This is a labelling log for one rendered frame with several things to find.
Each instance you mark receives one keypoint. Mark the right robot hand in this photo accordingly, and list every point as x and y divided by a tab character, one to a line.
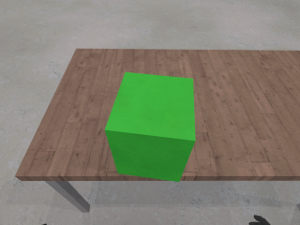
262	221

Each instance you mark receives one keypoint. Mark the table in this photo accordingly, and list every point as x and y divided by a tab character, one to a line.
246	113

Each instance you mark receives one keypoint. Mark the carton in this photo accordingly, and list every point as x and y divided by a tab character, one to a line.
151	128

